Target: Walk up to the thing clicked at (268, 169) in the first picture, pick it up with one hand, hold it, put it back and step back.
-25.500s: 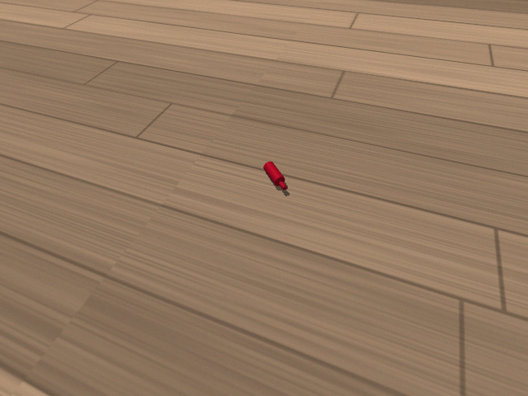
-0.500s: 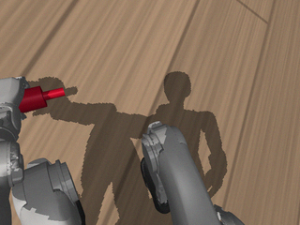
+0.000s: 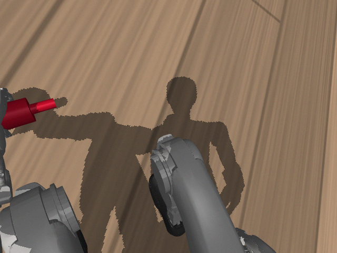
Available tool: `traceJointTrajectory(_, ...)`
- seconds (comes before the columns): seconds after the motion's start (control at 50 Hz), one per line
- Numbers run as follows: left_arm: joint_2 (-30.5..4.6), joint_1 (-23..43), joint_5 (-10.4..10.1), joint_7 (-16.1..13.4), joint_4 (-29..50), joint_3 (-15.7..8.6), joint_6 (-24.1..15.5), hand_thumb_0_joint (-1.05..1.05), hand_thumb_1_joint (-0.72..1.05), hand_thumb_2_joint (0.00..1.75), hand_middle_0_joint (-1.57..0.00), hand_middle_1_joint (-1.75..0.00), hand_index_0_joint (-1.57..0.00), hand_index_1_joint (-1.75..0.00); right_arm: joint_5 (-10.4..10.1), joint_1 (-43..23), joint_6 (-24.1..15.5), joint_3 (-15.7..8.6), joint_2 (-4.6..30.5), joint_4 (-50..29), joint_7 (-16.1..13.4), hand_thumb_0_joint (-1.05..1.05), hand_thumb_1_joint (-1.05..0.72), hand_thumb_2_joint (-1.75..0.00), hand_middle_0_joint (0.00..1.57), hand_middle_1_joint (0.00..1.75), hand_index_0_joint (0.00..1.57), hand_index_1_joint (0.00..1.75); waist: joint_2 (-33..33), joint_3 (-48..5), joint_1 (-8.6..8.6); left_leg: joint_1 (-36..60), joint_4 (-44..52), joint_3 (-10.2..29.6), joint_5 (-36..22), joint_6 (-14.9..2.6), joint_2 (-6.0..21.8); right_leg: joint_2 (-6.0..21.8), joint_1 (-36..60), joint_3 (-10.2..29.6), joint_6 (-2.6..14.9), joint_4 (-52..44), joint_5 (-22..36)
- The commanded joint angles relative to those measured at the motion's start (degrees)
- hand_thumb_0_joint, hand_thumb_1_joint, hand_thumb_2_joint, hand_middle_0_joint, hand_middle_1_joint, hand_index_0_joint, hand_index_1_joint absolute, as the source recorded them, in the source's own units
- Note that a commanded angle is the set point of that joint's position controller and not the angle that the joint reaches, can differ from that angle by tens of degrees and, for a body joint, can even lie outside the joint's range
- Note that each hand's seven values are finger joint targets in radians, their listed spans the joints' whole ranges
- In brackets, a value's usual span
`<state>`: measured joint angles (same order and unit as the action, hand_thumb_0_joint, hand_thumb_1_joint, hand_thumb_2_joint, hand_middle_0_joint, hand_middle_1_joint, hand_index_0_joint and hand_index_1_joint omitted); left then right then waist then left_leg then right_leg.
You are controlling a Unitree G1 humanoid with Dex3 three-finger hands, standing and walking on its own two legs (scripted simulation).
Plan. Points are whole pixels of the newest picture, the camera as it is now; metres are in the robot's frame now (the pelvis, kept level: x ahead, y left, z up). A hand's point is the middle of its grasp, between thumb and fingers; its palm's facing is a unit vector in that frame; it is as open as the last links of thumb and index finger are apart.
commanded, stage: rest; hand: left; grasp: from above
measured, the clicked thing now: (12, 114) +0.47 +0.23 -0.27
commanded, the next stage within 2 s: open in 0.40 s
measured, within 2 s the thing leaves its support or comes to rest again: rests again in 0.12 s
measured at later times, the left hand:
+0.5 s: hand out of the picture +0.46 +0.25 -0.25, palm faces -0.44 -0.16 -0.88, open 9.1 cm
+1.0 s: hand out of the picture +0.46 +0.26 -0.25, palm faces -0.44 -0.14 -0.89, open 12.2 cm
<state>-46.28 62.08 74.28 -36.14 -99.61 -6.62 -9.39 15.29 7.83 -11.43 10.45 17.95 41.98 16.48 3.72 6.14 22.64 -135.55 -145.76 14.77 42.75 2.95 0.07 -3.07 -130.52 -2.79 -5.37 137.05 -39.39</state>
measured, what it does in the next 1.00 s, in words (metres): stands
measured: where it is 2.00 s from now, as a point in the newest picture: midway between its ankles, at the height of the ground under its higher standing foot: (129, 239)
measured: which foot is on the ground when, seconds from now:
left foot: down 0.00-1.00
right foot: down 0.00-1.00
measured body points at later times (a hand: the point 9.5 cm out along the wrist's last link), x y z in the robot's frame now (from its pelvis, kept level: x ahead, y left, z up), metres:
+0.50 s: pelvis -0.01 +0.01 +0.00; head +0.27 +0.11 +0.34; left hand +0.48 +0.26 -0.20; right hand +0.01 -0.25 -0.06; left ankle +0.05 +0.14 -0.27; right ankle +0.11 -0.14 -0.27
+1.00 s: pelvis -0.01 +0.01 +0.00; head +0.27 +0.12 +0.33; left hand +0.48 +0.26 -0.20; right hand +0.02 -0.24 -0.05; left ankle +0.05 +0.14 -0.27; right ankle +0.11 -0.14 -0.27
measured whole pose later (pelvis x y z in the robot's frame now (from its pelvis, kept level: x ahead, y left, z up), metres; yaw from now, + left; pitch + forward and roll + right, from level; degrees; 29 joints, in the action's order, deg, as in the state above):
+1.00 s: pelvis -0.01 +0.01 +0.00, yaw -2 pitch +28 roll -15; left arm -51.3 64.7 73.5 -38.0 -103.6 -3.9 -8.7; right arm 16.8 6.9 -16.1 15.5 19.4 40.2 19.0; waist 6.0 9.2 24.5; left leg -135.0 -147.1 16.9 42.1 1.9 0.0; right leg -3.5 -128.2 -4.9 -5.4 135.8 -38.1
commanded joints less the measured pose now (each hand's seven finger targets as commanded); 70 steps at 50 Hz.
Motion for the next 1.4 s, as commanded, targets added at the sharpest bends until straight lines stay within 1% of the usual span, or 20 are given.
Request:
traceJointTrajectory(0.0, -11.2, 19.2, -0.1, -3.8, 5.7, -0.3, -0.3, 0.0, 0.75, 0.63, -1.1, -0.52, -1.11, -0.51, 0.3, 12.4, -0.6, -4.4, 17.8, 1.2, 0.0, 0.0, -0.9, -0.9, 0.2, 0.3, 0.2, 0.3, -26.3, -38.6, 3.82, 28.7, 13.5, -9.0, -15.2, -3.35, 1.0, -1.1, 22.2, -11.2, 5.93, -10.8, 18.7)
traceJointTrajectory(0.02, -11.4, 19.4, -0.2, -4.0, 6.2, 0.0, -0.4, 0.0, 0.74, 0.62, -1.08, -0.52, -1.1, -0.51, 0.0, 11.5, -0.6, -4.4, 17.8, 1.0, 0.0, 0.0, -0.9, -0.9, 0.2, 0.3, 0.2, 0.3, -26.3, -38.5, 3.01, 28.5, 14.0, -8.8, -14.6, -3.3, 1.2, -1.4, 22.0, -11.1, 6.09, -11.1, 18.1)
traceJointTrajectory(0.14, -10.8, 19.1, -0.2, -4.4, 3.8, 2.0, 0.1, 0.0, 0.76, 0.6, -1.1, -0.5, -1.11, -0.49, 0.6, 10.9, -1.8, -3.3, 18.4, 0.9, 0.6, 0.0, -0.9, -0.9, 0.2, 0.3, 0.2, 0.3, -26.5, -37.5, 3.95, 28.6, 13.6, -8.5, -13.5, -3.25, 1.3, -1.7, 22.1, -11.6, 5.9, -11.2, 17.3)
traceJointTrajectory(0.2, -13.9, 18.0, -0.1, -5.4, 4.8, -0.7, 0.5, 0.0, 0.76, 0.6, -1.1, -0.51, -1.12, -0.49, 0.5, 11.6, -1.8, -3.3, 19.2, 0.6, 0.7, 0.0, -0.9, -0.9, 0.2, 0.3, 0.2, 0.3, -26.7, -39.1, 3.13, 28.9, 13.9, -8.2, -16.0, -3.19, 1.4, -1.7, 24.1, -11.6, 5.87, -11.1, 19.4)
traceJointTrajectory(0.22, -14.1, 18.1, 0.2, -5.5, 3.0, -1.3, 0.8, 0.0, 0.76, 0.58, -1.1, -0.5, -1.12, -0.48, 0.8, 11.8, -2.0, -3.0, 18.9, 1.1, 0.9, 0.0, -0.9, -0.9, 0.2, 0.3, 0.2, 0.3, -27.5, -37.6, 3.75, 29.0, 13.9, -8.3, -15.8, -2.96, 1.3, -1.4, 22.7, -11.9, 5.97, -10.5, 19.1)
traceJointTrajectory(0.26, -13.6, 18.2, 0.2, -5.4, 2.4, -1.1, 0.9, 0.0, 0.76, 0.61, -1.11, -0.5, -1.12, -0.49, 0.8, 11.1, -2.0, -2.6, 18.8, 0.7, 1.0, 0.0, -0.9, -0.9, 0.2, 0.3, 0.2, 0.3, -27.5, -36.6, 4.15, 29.0, 14.4, -7.6, -15.1, -2.82, 1.5, -1.7, 22.2, -12.4, 6.05, -10.4, 18.3)
traceJointTrajectory(0.28, -11.6, 19.0, 0.1, -4.8, 2.0, 0.6, 0.9, 0.0, 0.77, 0.6, -1.11, -0.51, -1.12, -0.49, 0.8, 10.2, -2.3, -2.9, 19.3, 0.0, 1.2, 0.0, -0.9, -0.9, 0.2, 0.3, 0.2, 0.3, -26.5, -34.8, 4.9, 28.1, 13.5, -7.8, -13.3, -3.04, 1.3, -1.5, 20.8, -12.3, 5.9, -10.2, 17.0)
traceJointTrajectory(0.34, -14.1, 18.5, 0.0, -4.8, 1.8, -0.8, 0.6, 0.0, 0.76, 0.6, -1.1, -0.52, -1.11, -0.5, 0.9, 11.0, -2.7, -2.5, 19.8, 0.6, 1.3, 0.0, -0.9, -0.9, 0.2, 0.3, 0.2, 0.3, -26.8, -35.1, 4.65, 28.1, 14.1, -7.3, -13.6, -2.88, 1.4, -1.5, 21.9, -12.4, 5.94, -10.6, 17.1)
traceJointTrajectory(0.48, -14.3, 17.6, -0.1, -4.6, 0.1, 0.6, 0.3, 0.0, 0.77, 0.57, -1.09, -0.52, -1.11, -0.49, 1.0, 10.1, -3.2, -1.2, 20.0, 0.0, 1.7, 0.0, -0.9, -0.9, 0.2, 0.3, 0.2, 0.3, -24.9, -33.2, 5.02, 26.3, 13.7, -7.0, -13.0, -3.2, 1.5, -1.9, 22.5, -12.3, 5.57, -11.3, 16.8)
traceJointTrajectory(0.5, -14.3, 17.8, 0.2, -4.7, 0.1, 0.7, 0.3, 0.0, 0.69, 0.65, -1.01, -0.54, -1.03, -0.54, 1.0, 10.2, -3.3, -1.1, 19.8, -0.2, 1.7, 0.0, -0.9, -0.9, 0.2, 0.3, 0.2, 0.3, -25.0, -33.2, 5.07, 26.5, 13.7, -6.9, -13.1, -3.15, 1.4, -1.9, 22.4, -12.5, 5.65, -11.0, 16.8)
traceJointTrajectory(0.6, -13.9, 18.6, 0.6, -5.1, 1.3, 1.2, 0.3, 0.0, 0.29, 0.66, -0.69, -0.61, -0.69, -0.61, 1.1, 9.6, -3.2, -1.1, 20.2, -0.5, 1.6, 0.0, -0.9, -0.9, 0.2, 0.3, 0.2, 0.3, -27.2, -34.7, 5.11, 29.1, 14.5, -6.0, -14.1, -2.51, 1.7, -1.9, 21.9, -13.1, 5.88, -10.1, 17.6)
traceJointTrajectory(0.68, -13.8, 18.6, 0.5, -5.4, -0.3, 1.7, 0.2, 0.0, -0.02, 0.67, -0.51, -0.66, -0.51, -0.66, 1.3, 9.1, -3.5, -0.7, 19.9, -0.4, 1.8, 0.0, -0.9, -0.9, 0.2, 0.3, 0.2, 0.3, -25.9, -31.4, 5.84, 26.5, 14.2, -6.4, -11.2, -2.76, 1.7, -2.0, 21.3, -12.8, 5.66, -11.3, 15.6)
traceJointTrajectory(0.72, -15.0, 19.2, 0.0, -5.6, 0.6, 1.1, 0.2, 0.0, -0.12, 0.72, -0.44, -0.68, -0.43, -0.7, 1.3, 9.9, -3.4, -0.8, 20.4, -0.5, 1.6, 0.0, -0.9, -0.9, 0.2, 0.3, 0.2, 0.3, -25.1, -32.7, 5.69, 26.1, 14.2, -6.5, -11.1, -2.95, 1.7, -2.1, 22.3, -12.5, 5.56, -12.1, 15.5)
traceJointTrajectory(0.78, -12.5, 17.3, 0.0, -4.8, -0.1, 2.3, 0.6, 0.0, -0.21, 0.75, -0.37, -0.73, -0.36, -0.74, 1.7, 9.8, -3.9, -0.5, 19.7, -0.2, 2.1, 0.0, -0.9, -0.9, 0.2, 0.3, 0.2, 0.3, -26.9, -32.9, 5.62, 29.0, 14.3, -6.3, -13.4, -2.52, 1.7, -1.9, 21.8, -13.1, 5.65, -10.8, 17.2)
traceJointTrajectory(0.82, -12.3, 18.6, -0.7, -4.5, 0.7, 3.2, 0.3, 0.0, -0.24, 0.79, -0.33, -0.78, -0.32, -0.78, 1.7, 10.0, -4.3, -0.5, 20.5, -0.5, 2.2, 0.0, -0.9, -0.9, 0.2, 0.3, 0.2, 0.3, -26.8, -33.4, 6.4, 29.1, 14.3, -5.9, -13.7, -2.56, 1.8, -2.0, 22.8, -13.3, 5.55, -11.2, 17.7)
traceJointTrajectory(0.88, -14.2, 18.5, -1.1, -4.4, 1.3, 2.5, 0.7, 0.0, -0.32, 0.84, -0.28, -0.81, -0.26, -0.82, 1.2, 10.1, -4.4, -0.5, 20.7, -0.4, 2.1, 0.0, -0.9, -0.9, 0.2, 0.3, 0.2, 0.3, -27.1, -33.1, 5.26, 28.7, 14.9, -6.0, -13.1, -2.51, 1.7, -1.7, 22.9, -12.9, 5.66, -11.7, 17.1)
traceJointTrajectory(0.94, -12.0, 17.7, -1.2, -3.7, 0.8, 4.1, 0.7, 0.0, -0.39, 0.92, -0.23, -0.85, -0.2, -0.88, 1.1, 9.6, -4.9, 0.0, 20.3, -0.9, 2.5, 0.0, -0.89, -0.9, 0.2, 0.3, 0.2, 0.3, -26.4, -32.1, 6.05, 28.8, 14.1, -5.8, -13.7, -2.49, 1.7, -1.7, 22.4, -13.2, 5.49, -11.1, 17.8)
traceJointTrajectory(0.98, -14.3, 18.2, -1.2, -4.3, 2.2, 2.8, 0.5, 0.0, -0.43, 0.93, -0.2, -0.87, -0.17, -0.9, 0.7, 9.7, -4.6, -0.5, 20.6, -0.3, 2.2, 0.0, -0.89, -0.9, 0.2, 0.3, 0.2, 0.3, -28.6, -34.2, 4.6, 30.0, 15.4, -5.5, -14.1, -2.09, 1.9, -1.8, 23.0, -13.0, 5.94, -11.0, 17.9)
traceJointTrajectory(1.1, -14.0, 17.9, -1.4, -4.5, 1.4, 2.5, 1.0, 0.0, -0.55, 1.03, -0.1, -0.94, -0.06, -0.98, 0.8, 10.1, -4.5, -0.2, 20.6, -0.6, 2.3, 0.0, -0.89, -0.9, 0.2, 0.3, 0.2, 0.3, -26.9, -32.8, 5.52, 28.7, 14.8, -6.0, -14.6, -2.49, 1.8, -1.8, 23.1, -12.9, 5.78, -11.6, 18.6)
traceJointTrajectory(1.38, -13.5, 17.7, -1.6, -4.2, 1.6, 3.6, 0.1, 0.0, -0.57, 1.06, -0.06, -0.97, -0.02, -1.01, 0.9, 10.3, -4.0, 0.3, 20.2, -1.2, 1.6, 0.0, -0.89, -0.9, 0.2, 0.3, 0.2, 0.3, -26.6, -33.4, 5.95, 29.0, 14.9, -6.1, -14.6, -2.51, 1.9, -1.9, 24.6, -13.0, 5.75, -12.1, 18.6)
